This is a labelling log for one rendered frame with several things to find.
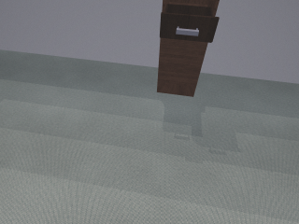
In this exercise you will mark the handle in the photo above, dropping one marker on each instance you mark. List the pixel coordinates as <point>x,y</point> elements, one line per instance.
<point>182,31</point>

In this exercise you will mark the cabinet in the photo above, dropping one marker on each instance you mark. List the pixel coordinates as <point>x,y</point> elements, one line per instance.
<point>180,61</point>

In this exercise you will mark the drawer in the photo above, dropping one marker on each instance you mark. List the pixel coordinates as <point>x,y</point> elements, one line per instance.
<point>188,17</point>

